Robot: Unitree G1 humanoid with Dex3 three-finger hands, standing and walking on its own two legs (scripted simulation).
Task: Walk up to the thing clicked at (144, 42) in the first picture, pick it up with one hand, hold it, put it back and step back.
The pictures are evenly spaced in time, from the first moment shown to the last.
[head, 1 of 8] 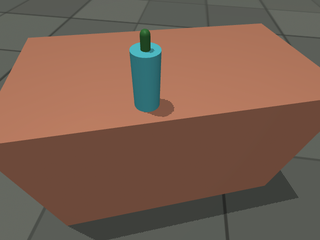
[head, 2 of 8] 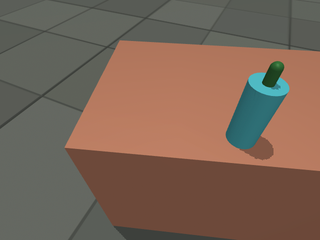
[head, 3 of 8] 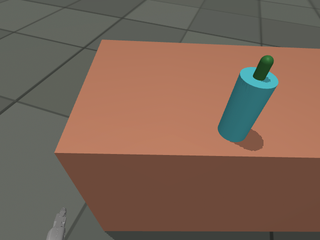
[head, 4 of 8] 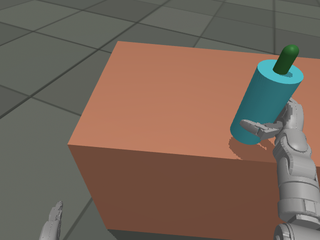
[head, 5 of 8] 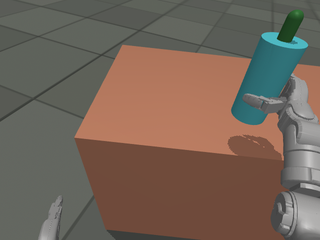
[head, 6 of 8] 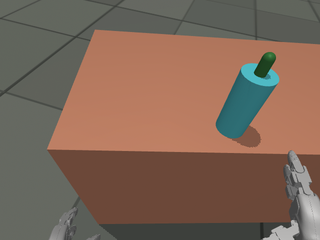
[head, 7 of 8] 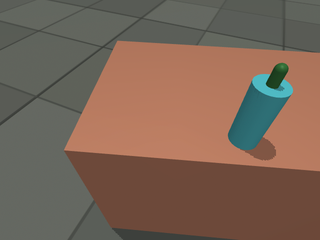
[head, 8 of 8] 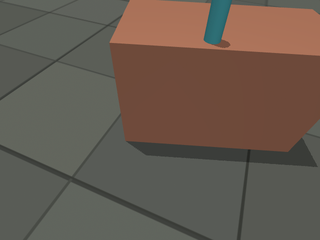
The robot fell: no
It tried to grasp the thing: yes
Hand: right
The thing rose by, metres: 0.22
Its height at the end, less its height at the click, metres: +0.00
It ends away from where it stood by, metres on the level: 0.01
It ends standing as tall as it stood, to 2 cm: yes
